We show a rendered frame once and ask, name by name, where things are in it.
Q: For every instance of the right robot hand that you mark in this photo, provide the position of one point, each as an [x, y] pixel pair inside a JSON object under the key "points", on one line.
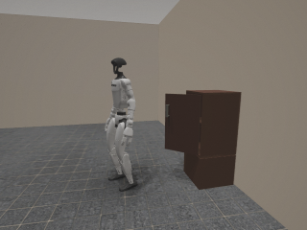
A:
{"points": [[107, 122]]}

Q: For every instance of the cupboard door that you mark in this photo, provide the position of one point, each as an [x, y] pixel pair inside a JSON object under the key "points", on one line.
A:
{"points": [[182, 126]]}

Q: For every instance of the left robot upper arm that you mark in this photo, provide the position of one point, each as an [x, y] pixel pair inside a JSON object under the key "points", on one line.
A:
{"points": [[126, 84]]}

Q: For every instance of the left robot hand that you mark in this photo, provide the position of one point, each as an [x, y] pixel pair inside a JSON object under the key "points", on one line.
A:
{"points": [[128, 132]]}

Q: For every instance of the left robot forearm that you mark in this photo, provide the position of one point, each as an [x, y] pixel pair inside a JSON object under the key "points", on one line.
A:
{"points": [[131, 110]]}

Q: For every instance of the right robot forearm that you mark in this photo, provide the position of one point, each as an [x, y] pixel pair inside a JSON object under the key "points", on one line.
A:
{"points": [[113, 112]]}

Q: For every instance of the handle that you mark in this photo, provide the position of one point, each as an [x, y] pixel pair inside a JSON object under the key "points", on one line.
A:
{"points": [[167, 110]]}

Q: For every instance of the left robot foot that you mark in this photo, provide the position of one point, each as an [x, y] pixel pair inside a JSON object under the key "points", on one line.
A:
{"points": [[128, 186]]}

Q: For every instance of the humanoid robot head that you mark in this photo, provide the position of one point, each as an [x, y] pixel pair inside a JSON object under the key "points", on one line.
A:
{"points": [[117, 63]]}

